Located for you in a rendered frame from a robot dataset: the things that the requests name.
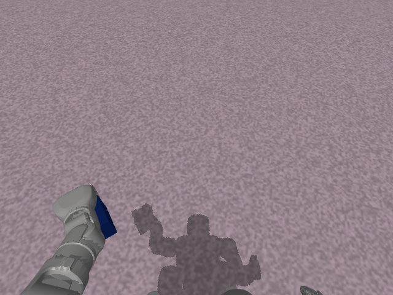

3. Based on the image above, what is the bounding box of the left robot arm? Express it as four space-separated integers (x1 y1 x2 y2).
20 206 105 295

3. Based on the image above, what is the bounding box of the small box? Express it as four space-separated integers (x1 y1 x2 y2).
95 195 117 239

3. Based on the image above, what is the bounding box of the left robot hand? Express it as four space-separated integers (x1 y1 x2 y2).
52 184 105 238

